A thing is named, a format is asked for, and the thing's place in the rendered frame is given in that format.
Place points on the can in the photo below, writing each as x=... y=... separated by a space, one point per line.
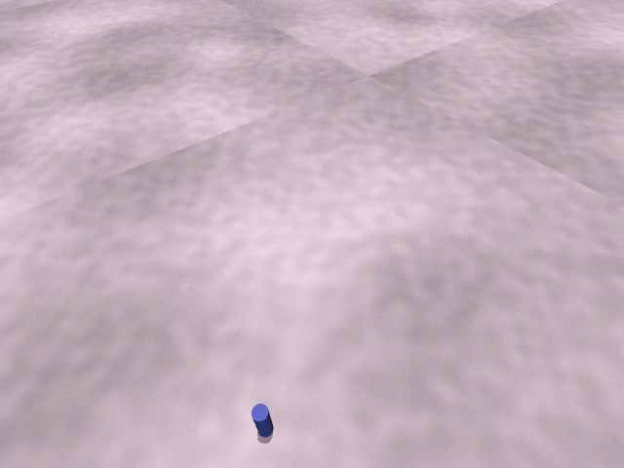
x=262 y=420

